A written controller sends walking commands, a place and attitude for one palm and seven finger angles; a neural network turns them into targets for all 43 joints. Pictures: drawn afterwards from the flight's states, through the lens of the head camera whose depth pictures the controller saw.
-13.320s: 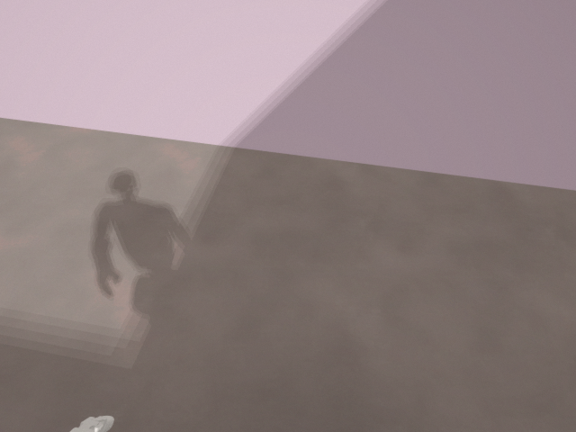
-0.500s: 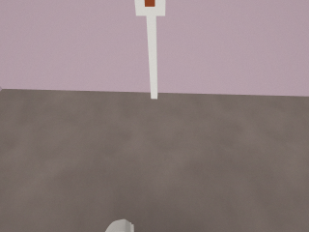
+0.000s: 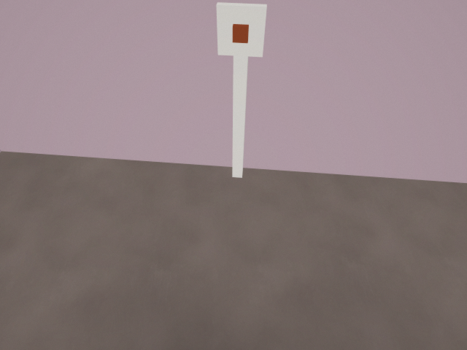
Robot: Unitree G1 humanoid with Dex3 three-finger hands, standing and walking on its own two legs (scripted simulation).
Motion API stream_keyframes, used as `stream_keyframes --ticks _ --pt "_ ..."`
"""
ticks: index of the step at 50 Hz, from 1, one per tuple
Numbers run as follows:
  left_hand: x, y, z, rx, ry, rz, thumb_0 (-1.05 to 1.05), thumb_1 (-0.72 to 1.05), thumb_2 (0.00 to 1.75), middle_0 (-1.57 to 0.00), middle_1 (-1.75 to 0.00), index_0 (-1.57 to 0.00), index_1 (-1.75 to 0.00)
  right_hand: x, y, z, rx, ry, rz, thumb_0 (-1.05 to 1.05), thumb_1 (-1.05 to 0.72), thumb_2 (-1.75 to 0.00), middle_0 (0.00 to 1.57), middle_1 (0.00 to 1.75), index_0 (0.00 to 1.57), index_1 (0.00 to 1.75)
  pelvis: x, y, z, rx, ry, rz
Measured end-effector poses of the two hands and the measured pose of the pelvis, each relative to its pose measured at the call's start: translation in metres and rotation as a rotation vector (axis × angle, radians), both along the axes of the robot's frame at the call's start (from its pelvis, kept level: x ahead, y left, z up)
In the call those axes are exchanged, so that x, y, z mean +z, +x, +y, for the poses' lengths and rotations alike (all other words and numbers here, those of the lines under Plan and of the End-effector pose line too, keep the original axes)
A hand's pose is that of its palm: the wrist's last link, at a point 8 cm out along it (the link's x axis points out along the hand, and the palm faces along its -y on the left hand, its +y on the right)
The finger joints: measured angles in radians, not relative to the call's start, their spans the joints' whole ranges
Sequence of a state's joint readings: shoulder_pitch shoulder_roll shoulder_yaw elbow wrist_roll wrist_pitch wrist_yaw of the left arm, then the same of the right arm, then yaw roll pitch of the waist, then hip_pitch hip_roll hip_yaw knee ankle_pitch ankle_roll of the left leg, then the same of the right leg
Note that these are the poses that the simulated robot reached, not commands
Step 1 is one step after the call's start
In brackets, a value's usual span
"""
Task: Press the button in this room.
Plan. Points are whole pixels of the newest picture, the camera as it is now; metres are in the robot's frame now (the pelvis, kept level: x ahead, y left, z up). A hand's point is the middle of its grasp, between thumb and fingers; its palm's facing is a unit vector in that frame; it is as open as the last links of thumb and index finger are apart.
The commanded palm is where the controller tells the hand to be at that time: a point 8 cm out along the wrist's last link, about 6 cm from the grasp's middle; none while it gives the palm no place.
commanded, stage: stand and wait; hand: left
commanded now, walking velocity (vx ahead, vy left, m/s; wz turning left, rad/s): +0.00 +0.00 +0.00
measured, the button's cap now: (240, 33) +1.15 +0.06 +0.07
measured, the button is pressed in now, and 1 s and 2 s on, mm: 0 0 0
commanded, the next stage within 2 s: look at it before walking up in 0.58 s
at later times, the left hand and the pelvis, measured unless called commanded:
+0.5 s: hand out of the picture +0.00 +0.13 -0.17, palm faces +0.04 -0.98 -0.18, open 7.4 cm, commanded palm none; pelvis +0.02 -0.03 +0.00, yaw +1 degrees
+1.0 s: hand out of the picture -0.01 +0.12 -0.17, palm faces +0.07 -0.98 -0.18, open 7.4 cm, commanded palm none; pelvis +0.02 -0.04 +0.00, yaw +1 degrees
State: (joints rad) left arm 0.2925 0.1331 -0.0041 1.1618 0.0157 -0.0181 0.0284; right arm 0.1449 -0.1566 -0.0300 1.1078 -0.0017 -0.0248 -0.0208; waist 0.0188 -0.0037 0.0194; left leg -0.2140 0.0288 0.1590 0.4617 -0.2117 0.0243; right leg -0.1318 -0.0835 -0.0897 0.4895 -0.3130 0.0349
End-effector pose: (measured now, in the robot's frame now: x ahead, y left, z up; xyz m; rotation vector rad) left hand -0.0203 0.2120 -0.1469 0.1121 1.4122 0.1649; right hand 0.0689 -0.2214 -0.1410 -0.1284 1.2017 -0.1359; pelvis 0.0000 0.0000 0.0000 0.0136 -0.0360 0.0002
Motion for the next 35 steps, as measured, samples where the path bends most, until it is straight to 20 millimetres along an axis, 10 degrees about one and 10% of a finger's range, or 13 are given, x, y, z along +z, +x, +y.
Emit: stream_keyframes --ticks 18,35 --pt "0.007 0.025 -0.024 -0.016 0.016 -0.011 0.00 0.91 0.90 -0.20 -0.30 -0.20 -0.30 -0.005 -0.096 -0.014 -0.058 0.033 0.293 0.00 -0.92 -0.89 0.20 0.30 0.19 0.30 0.005 0.017 -0.026 0.008 -0.001 -0.002" --pt "0.004 0.002 -0.050 0.023 -0.016 0.039 0.00 0.90 0.90 -0.20 -0.30 -0.20 -0.30 -0.007 -0.073 -0.017 -0.036 0.042 0.249 0.01 -0.92 -0.89 0.20 0.30 0.20 0.30 0.004 0.017 -0.037 0.016 -0.005 0.000"
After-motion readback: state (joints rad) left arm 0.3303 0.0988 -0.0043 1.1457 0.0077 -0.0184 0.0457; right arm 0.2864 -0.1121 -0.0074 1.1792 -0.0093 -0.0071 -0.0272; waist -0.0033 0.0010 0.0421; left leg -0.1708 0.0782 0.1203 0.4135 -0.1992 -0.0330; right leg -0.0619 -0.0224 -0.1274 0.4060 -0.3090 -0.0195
